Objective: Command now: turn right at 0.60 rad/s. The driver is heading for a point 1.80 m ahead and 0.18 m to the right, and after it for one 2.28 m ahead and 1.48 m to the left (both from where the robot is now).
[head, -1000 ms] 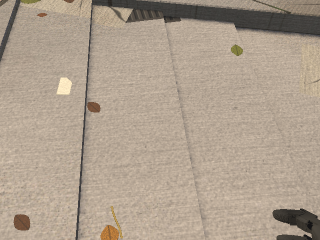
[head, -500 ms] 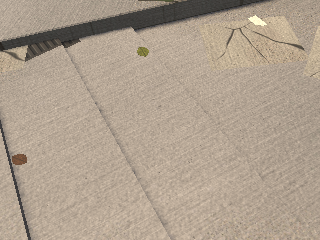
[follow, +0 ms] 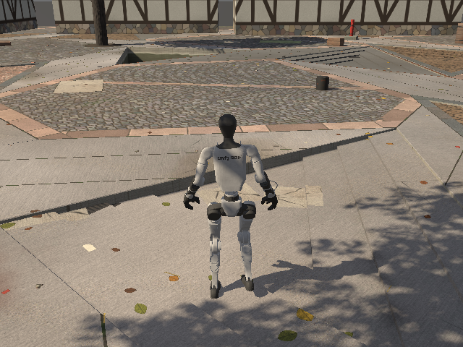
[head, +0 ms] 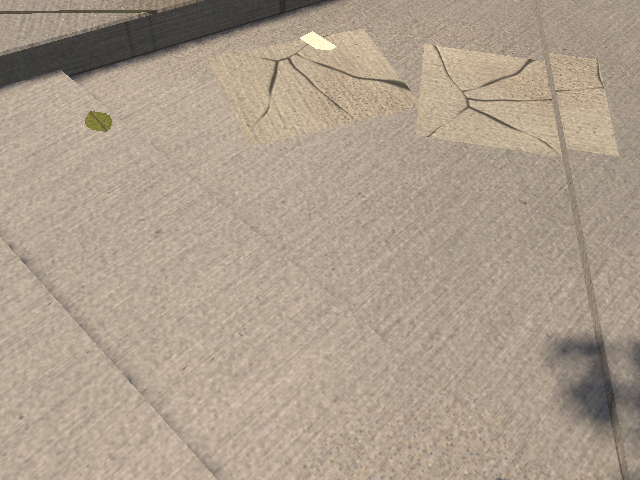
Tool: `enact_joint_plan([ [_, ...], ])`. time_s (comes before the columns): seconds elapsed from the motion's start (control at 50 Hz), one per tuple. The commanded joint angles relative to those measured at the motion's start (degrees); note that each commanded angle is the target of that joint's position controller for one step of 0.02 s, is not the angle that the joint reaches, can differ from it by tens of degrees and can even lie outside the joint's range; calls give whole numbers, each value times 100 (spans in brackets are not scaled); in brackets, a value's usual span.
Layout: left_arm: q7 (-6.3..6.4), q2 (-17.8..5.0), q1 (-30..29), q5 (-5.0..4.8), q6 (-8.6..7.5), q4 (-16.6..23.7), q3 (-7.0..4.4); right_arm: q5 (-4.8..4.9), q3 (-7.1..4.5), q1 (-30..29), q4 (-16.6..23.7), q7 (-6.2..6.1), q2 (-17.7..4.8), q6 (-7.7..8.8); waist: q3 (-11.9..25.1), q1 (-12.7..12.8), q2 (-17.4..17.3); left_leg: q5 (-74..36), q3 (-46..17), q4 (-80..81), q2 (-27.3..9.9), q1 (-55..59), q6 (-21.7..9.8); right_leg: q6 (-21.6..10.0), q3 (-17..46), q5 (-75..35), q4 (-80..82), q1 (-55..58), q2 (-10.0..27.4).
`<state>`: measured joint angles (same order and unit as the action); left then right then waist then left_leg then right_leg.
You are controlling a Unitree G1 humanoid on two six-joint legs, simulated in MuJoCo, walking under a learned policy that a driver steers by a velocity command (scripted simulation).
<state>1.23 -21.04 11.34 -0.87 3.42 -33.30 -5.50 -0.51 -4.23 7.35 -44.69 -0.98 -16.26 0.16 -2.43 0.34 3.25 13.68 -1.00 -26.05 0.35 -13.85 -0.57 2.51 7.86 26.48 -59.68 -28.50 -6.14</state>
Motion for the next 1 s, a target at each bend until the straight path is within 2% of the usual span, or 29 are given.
enact_joint_plan([
  [0.02, -14, -474, 164, -38, 10, 328, -184, 40, -128, -356, 449, -106, -747, 11, 325, 43, -1128, -2110, -863, 777, -1396, 730, -1140, 250, -193, -278, -804, -680, 358],
  [0.08, -44, -302, -242, -66, 0, 534, -95, -8, -184, -22, 399, -134, -913, -78, 407, -251, -1294, -2247, -646, 780, -1517, 1245, -1251, 337, -456, -376, 15, -745, 585],
  [0.14, -106, -184, -315, -16, -8, 630, -15, 27, -259, -90, 423, -80, -1135, -127, 550, -297, -1354, -2385, -359, 741, -1642, 1107, -1251, 291, -732, -368, 854, -81, 770],
  [0.16, -117, -233, -254, -20, -10, 601, -27, 36, -279, -167, 458, -52, -1198, -127, 598, -273, -1318, -2448, -223, 703, -1636, 940, -1234, 262, -877, -494, 1021, 240, 745],
  [0.22, -163, -280, -119, -41, 34, 604, -61, 146, -299, -161, 435, 9, -1262, -101, 564, -211, -1410, -2331, -114, 490, -1757, 833, -1133, 79, -1064, -578, 1759, 672, 704],
  [0.26, -202, -265, 192, -42, 55, 514, -105, 267, -298, -269, 418, 23, -1248, -84, 582, 44, -1299, -2100, 72, 12, -1726, 643, -859, -199, -1211, -1234, 2838, 1298, 589],
  [0.28, -173, -361, 427, -32, 49, 426, -170, 282, -251, -87, 332, 33, -1065, -61, 638, 128, -1048, -1671, 317, -520, -1554, 296, -552, -406, -1113, -1739, 3414, 1917, 495],
  [0.3, -111, -830, 613, -53, 17, 438, -311, 111, -176, 208, 304, 53, -770, -42, 702, 73, 179, -212, 854, -1867, -1057, -761, -23, -754, 87, -3651, 3773, 2865, 1241],
  [0.32, -92, -1449, 515, 71, -74, 645, -373, -148, -52, -66, 677, 33, -523, -21, 689, -19, 1681, 2450, 759, -3290, -170, -2407, 401, -1899, 2234, -5339, 3722, 3147, 2702],
  [0.34, -185, -1116, 709, 226, -241, 604, -282, -38, -157, -494, 736, -27, -871, -12, 1060, 424, 997, 2588, -107, -4214, -117, -2424, 397, -2430, 2321, -4999, 3943, 2828, 2851],
  [0.36, -204, -904, 448, 232, -343, 520, -183, 105, -210, -505, 703, -46, -1010, -41, 799, 233, 654, 2120, -233, -4444, -266, -2435, 310, -2154, 1711, -4562, 3986, 2590, 2566],
  [0.38, -165, -723, 291, 86, -376, 426, -156, 110, -241, -286, 572, -46, -1037, -49, 759, 85, 352, 1556, -244, -4237, -398, -2468, 253, -1797, 1345, -3237, 4079, 2580, 2192],
  [0.4, -125, -539, 226, -34, -369, 373, -83, 81, -255, -215, 503, -28, -1059, -51, 695, 56, 340, 1110, -242, -3956, -493, -2552, 238, -1577, 1232, -2096, 4216, 2594, 2009],
  [0.42, -83, -453, 215, -47, -370, 357, -21, 82, -250, -167, 463, 23, -1030, -39, 646, 47, 453, 659, -190, -3840, -485, -2446, 238, -1512, 1165, -1283, 4427, 2469, 1843],
  [0.46, -42, -390, 285, 50, -428, 317, 30, 129, -213, -180, 428, 116, -919, 48, 507, 74, 553, 63, -122, -3401, -432, -2431, 232, -1494, 1220, -371, 4820, 2477, 1752],
  [0.5, -22, -406, 417, 88, -526, 196, 32, 124, -182, -342, 422, 156, -869, 165, 305, 152, 478, -256, -146, -2662, -423, -2489, 224, -1477, 1194, -457, 5015, 2620, 1770],
  [0.56, -18, -557, 531, 61, -603, 21, -11, 101, -125, -531, 441, 209, -760, 296, 173, 247, 416, -523, -162, -1701, -410, -2389, 259, -1461, 1058, -717, 5087, 2730, 1787],
  [0.66, -112, -668, 676, 9, -646, -218, -36, 144, -47, -673, 508, 283, -682, 405, -13, 368, 311, -680, -86, -931, -356, -1965, 244, -1543, 968, -717, 5110, 2355, 1835],
  [0.76, -172, -637, 802, -5, -666, -387, -34, 171, 3, -743, 602, 379, -735, 564, -22, 379, 196, -507, -16, -702, -328, -1590, -12, -1573, 945, -1180, 4757, 2327, 1928],
  [0.8, -186, -633, 757, -45, -633, -416, -30, 164, 0, -456, 546, 399, -752, 617, 65, 174, 251, -469, 144, -437, -222, -1006, -139, -1475, 900, -1554, 4455, 2178, 1884],
  [0.84, -167, -466, 681, -43, -616, -413, 39, 139, -101, 450, 257, 342, -927, 633, 444, -300, 124, -450, 246, -145, -58, 395, -346, -1217, 594, -2508, 3498, 1717, 1513],
  [0.86, -150, -169, 620, 18, -633, -315, 155, 94, -202, 1289, 132, 284, -1297, 655, 1001, -663, -498, -210, -757, 137, -889, 1523, -734, -910, 123, -2327, 1905, 1094, 1043],
  [0.88, -117, 133, 943, -6, -737, -78, 242, 70, -355, 1729, 8, 301, -1901, 634, 1385, -507, -2060, 625, -3166, 777, -2075, 2822, -1647, -469, -425, 2, 19, -816, 187],
  [0.9, -86, -359, 720, -67, -797, -105, 131, 184, -225, 1701, 13, 336, -1377, 650, 1058, -618, -1454, 1444, -3678, 1151, -2138, 2715, -1729, -448, 55, 482, -589, -1576, 359],
  [0.92, -101, -493, 472, -140, -810, -58, 84, 173, -137, 1443, 56, 321, -1118, 631, 543, -536, -1245, 1396, -3128, 1174, -2029, 2371, -1556, -518, 16, 90, -812, -1892, 642],
  [0.94, -105, -452, 338, -114, -807, -87, 99, 108, -67, 1172, 166, 305, -913, 610, 374, -437, -835, 1045, -2597, 1243, -1784, 2008, -1425, -527, -137, -384, -646, -1803, 894],
  [0.96, -128, -398, 206, -28, -805, -65, 96, 91, -22, 997, 197, 292, -799, 580, 160, -360, -708, 640, -2303, 1372, -1661, 1668, -1388, -490, -199, -688, -347, -1739, 1039],
  [0.98, -161, -333, 205, 9, -799, -78, 84, 38, 9, 878, 233, 268, -751, 590, 122, -243, -771, 189, -2022, 1490, -1541, 1361, -1321, -471, -176, -985, -105, -1451, 1189],
  [1.0, -194, -262, 221, 6, -793, -120, 81, 39, 11, 849, 227, 264, -761, 601, 79, -184, -819, -236, -1692, 1595, -1374, 1153, -1283, -422, -254, -1230, 179, -1256, 1195],
])
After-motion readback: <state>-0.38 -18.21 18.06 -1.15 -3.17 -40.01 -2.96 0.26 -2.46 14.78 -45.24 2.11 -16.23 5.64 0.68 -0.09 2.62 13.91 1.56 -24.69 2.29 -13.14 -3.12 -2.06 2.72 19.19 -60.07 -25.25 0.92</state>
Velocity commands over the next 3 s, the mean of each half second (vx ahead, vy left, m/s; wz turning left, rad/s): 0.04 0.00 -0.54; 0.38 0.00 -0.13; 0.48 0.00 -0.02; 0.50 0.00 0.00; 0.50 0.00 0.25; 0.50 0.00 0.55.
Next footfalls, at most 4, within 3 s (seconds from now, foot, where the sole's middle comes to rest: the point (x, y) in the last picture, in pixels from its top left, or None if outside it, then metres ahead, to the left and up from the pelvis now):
0.30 right None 0.01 -0.15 -0.78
0.84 left None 0.24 0.04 -0.78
1.36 right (446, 468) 0.51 -0.28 -0.81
1.88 left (387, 314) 0.89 -0.18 -0.83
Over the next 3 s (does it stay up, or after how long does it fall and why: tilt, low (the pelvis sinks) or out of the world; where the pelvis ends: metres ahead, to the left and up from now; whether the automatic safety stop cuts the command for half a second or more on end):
stays up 1.25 -0.30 -0.08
